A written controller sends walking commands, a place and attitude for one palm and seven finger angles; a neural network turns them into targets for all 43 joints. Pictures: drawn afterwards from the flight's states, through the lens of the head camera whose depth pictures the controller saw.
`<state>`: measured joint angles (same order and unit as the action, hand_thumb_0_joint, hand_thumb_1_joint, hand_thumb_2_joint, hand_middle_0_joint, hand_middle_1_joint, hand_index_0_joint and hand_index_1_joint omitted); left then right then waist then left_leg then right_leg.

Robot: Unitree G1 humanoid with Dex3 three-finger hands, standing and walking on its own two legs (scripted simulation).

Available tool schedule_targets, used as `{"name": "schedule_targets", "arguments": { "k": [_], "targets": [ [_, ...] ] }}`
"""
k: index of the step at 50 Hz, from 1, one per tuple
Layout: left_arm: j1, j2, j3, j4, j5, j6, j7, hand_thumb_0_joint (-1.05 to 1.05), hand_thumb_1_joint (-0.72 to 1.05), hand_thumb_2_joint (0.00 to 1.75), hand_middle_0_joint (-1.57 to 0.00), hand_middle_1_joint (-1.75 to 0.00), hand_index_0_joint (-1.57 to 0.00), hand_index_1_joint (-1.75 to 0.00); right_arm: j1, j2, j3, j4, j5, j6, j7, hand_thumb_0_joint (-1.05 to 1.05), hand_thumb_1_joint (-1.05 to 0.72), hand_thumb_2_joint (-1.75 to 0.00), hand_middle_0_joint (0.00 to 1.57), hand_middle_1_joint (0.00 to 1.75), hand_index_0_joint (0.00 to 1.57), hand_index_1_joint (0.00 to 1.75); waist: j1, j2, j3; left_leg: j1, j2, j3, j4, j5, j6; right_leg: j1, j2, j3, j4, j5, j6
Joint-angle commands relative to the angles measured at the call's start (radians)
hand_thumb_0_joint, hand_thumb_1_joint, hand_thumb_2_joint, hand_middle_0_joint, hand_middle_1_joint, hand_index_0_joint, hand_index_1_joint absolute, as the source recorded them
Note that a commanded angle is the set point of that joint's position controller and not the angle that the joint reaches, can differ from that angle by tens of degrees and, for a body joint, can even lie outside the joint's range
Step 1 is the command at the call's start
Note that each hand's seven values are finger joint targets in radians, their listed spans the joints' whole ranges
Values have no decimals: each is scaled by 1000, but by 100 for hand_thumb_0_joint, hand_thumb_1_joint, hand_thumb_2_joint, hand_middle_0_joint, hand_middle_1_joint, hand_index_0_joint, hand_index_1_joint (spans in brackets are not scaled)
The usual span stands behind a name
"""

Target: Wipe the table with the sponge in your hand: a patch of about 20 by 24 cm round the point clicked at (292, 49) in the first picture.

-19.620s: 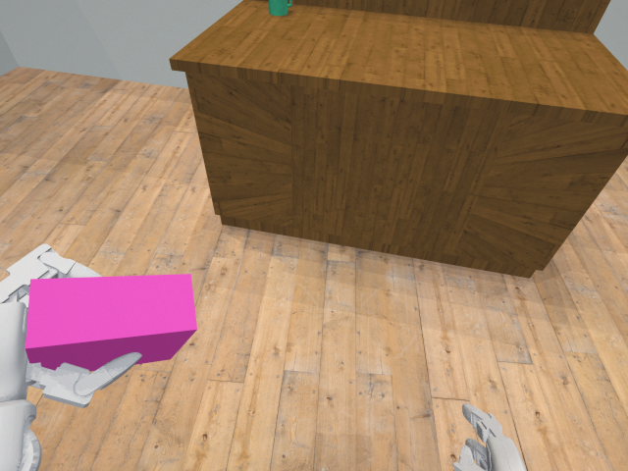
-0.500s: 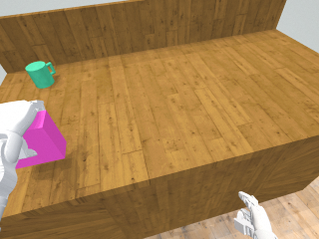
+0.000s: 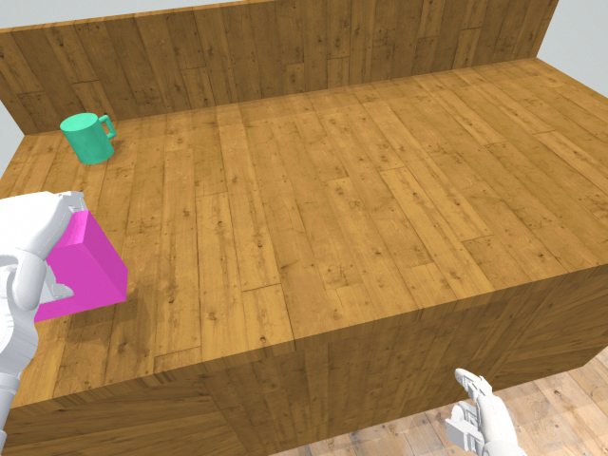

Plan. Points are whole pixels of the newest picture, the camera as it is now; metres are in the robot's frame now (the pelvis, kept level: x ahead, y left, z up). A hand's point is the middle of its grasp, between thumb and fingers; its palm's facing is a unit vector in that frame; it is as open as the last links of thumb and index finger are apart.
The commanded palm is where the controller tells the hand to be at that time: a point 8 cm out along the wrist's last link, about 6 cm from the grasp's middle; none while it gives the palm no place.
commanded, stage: lower the sponge onto the table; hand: left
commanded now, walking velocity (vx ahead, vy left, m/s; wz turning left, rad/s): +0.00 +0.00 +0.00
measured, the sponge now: (68, 278) +0.26 +0.37 +0.09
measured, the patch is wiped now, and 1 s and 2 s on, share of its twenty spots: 0.00 0.00 0.10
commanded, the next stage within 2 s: wipe forward along the first lane in 1.64 s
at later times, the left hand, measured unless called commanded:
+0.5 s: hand (51, 269) +0.25 +0.36 +0.13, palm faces -0.04 +0.00 -1.00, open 9.9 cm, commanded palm +0.24 +0.35 +0.19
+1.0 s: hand (63, 283) +0.25 +0.35 +0.11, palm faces -0.02 +0.00 -1.00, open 9.9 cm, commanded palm +0.23 +0.35 +0.17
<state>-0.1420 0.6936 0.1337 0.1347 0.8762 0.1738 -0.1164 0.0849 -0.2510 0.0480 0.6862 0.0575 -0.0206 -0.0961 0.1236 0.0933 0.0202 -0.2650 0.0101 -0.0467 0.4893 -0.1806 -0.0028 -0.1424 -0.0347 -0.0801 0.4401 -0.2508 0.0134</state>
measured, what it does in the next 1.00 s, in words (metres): stands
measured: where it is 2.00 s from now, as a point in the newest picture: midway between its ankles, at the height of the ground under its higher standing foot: outside the picture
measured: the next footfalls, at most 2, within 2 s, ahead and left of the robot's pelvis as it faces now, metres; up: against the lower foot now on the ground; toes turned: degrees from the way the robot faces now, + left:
none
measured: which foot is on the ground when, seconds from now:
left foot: down 0.00-1.00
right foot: down 0.00-1.00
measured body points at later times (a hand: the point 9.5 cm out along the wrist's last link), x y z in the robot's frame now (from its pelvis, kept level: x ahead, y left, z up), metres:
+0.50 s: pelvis +0.00 +0.00 +0.00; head +0.00 -0.03 +0.45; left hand +0.25 +0.36 +0.19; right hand +0.22 -0.22 -0.09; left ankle +0.05 +0.12 -0.74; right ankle -0.01 -0.13 -0.74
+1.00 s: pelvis +0.00 +0.00 +0.00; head -0.01 -0.03 +0.45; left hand +0.24 +0.35 +0.17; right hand +0.21 -0.22 -0.09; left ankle +0.05 +0.12 -0.74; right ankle -0.01 -0.13 -0.74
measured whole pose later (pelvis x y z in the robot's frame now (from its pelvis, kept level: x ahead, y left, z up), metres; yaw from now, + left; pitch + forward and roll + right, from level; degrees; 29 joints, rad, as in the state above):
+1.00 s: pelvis +0.00 +0.00 +0.00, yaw +0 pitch -3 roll -2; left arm -0.01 0.66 0.14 0.10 0.88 0.11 -0.08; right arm 0.11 -0.26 0.03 0.68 0.05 -0.01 -0.10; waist 0.12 0.09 0.01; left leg -0.28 0.02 -0.05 0.51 -0.19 0.00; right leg -0.15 -0.03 -0.08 0.46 -0.26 0.01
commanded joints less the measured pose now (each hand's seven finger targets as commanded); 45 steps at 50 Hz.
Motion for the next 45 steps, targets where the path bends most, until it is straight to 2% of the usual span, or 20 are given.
{"name": "schedule_targets", "arguments": {
  "k": [1,3,4,7,9,10,14,18,21,24,26,29,31,33,34,35,37,42,44,45],
  "targets": [
    [-289,308,132,-199,19,7,8,0,10,130,-120,-160,-120,-160,-155,-116,-38,-177,-1,-57,-3,0,-90,-90,20,30,20,30,-22,30,-251,161,-47,-9,-79,85,33,-36,59,-3,-67,80,-68],
    [-290,324,144,-188,19,3,-7,0,10,130,-120,-160,-120,-160,-146,-121,-38,-174,-2,-47,1,0,-90,-90,20,30,20,30,-26,29,-226,153,-44,-10,-81,69,34,-50,60,-3,-75,74,-67],
    [-291,350,172,-220,20,1,-9,0,10,130,-120,-160,-120,-160,-174,-113,-29,-193,4,-54,3,0,-90,-90,20,30,20,30,-12,61,-224,155,-43,-15,-84,64,34,-43,65,11,-70,67,-77],
    [-255,325,168,-213,12,-11,-5,0,10,130,-120,-160,-120,-160,-145,-118,-39,-185,-8,-45,4,0,-90,-90,20,30,20,30,-13,30,-228,163,-43,-7,-74,95,35,-46,62,-3,-76,87,-71],
    [-248,391,237,-248,11,-13,9,0,10,130,-120,-160,-120,-160,-174,-115,-30,-201,-3,-51,4,0,-90,-90,20,30,20,30,5,38,-231,158,-44,-8,-70,104,35,-30,64,19,-74,83,-79],
    [-245,349,205,-226,7,-10,13,0,10,130,-120,-160,-120,-160,-155,-116,-33,-193,-9,-46,4,0,-90,-90,20,30,20,30,-2,31,-230,153,-47,0,-67,115,35,-30,59,1,-73,92,-76],
    [-246,372,226,-267,2,-1,26,0,10,130,-120,-160,-120,-160,-182,-113,-29,-199,-1,-50,5,0,-90,-90,20,30,20,30,-2,70,-222,162,-47,-1,-64,116,32,-36,62,17,-77,86,-77],
    [-197,310,173,-246,-2,-8,17,0,10,130,-120,-160,-120,-160,-146,-120,-47,-185,-4,-44,2,0,-90,-90,20,30,20,30,-16,32,-222,166,-47,4,-57,111,37,-46,56,2,-79,96,-65],
    [-201,327,185,-219,-2,-16,12,0,10,130,-120,-160,-120,-160,-133,-124,-45,-180,-4,-50,-5,0,-90,-90,20,30,20,30,-26,5,-216,158,-50,8,-48,108,39,-52,57,2,-79,95,-65],
    [-234,342,192,-290,4,-43,13,0,10,130,-120,-160,-120,-160,-169,-113,-38,-201,0,-61,-8,0,-90,-90,20,30,20,30,-19,63,-219,177,-51,0,-48,102,41,-55,63,18,-79,87,-75],
    [-211,343,206,-251,4,-60,26,0,10,130,-120,-160,-120,-160,-125,-119,-49,-178,-7,-61,-12,0,-90,-90,20,30,20,30,-24,33,-225,178,-50,2,-43,118,40,-56,59,3,-80,94,-69],
    [-213,383,251,-244,5,-65,44,0,10,130,-120,-160,-120,-160,-149,-119,-45,-183,-5,-63,-14,0,-90,-90,20,30,20,30,-14,61,-206,169,-50,4,-44,100,38,-58,63,22,-84,80,-77],
    [-201,359,238,-191,6,-65,56,0,10,130,-120,-160,-120,-160,-121,-124,-55,-164,-9,-57,-14,0,-90,-90,20,30,20,30,-21,30,-201,154,-48,9,-44,103,36,-64,58,5,-84,77,-69],
    [-173,335,221,-223,1,-66,60,0,10,130,-120,-160,-120,-160,-125,-121,-59,-173,-10,-54,-8,0,-90,-90,20,30,20,30,-13,51,-228,163,-50,10,-40,127,37,-47,55,4,-74,106,-68],
    [-181,361,244,-238,6,-61,62,0,10,130,-120,-160,-120,-160,-156,-117,-48,-185,-4,-62,-7,0,-90,-90,20,30,20,30,-7,79,-228,161,-50,6,-44,121,35,-42,62,19,-71,96,-78],
    [-169,313,201,-216,5,-55,60,0,10,130,-120,-160,-120,-160,-133,-119,-52,-180,-12,-56,-8,0,-90,-90,20,30,20,30,-13,53,-222,153,-51,11,-44,114,37,-52,61,1,-71,94,-74],
    [-147,286,179,-212,-1,-52,56,0,10,130,-120,-160,-120,-160,-128,-123,-58,-177,-11,-50,-6,0,-90,-90,20,30,20,30,-19,47,-201,147,-49,10,-47,93,37,-68,61,-1,-76,83,-68],
    [-116,296,195,-226,4,-54,60,0,10,130,-120,-160,-120,-160,-123,-126,-61,-178,-12,-47,-3,0,-90,-90,20,30,20,30,-15,23,-205,142,-45,2,-48,91,38,-68,65,-2,-70,82,-69],
    [-161,305,197,-267,9,-57,68,0,10,130,-120,-160,-120,-160,-161,-113,-48,-192,-2,-56,-3,0,-90,-90,20,30,20,30,-16,54,-196,144,-43,-2,-56,67,36,-74,68,10,-67,59,-74],
    [-165,277,173,-251,9,-60,73,0,10,130,-120,-160,-120,-160,-131,-117,-54,-185,-12,-55,-7,0,-90,-90,20,30,20,30,-19,33,-210,141,-48,0,-57,58,38,-74,67,-3,-66,53,-72]
  ]
}}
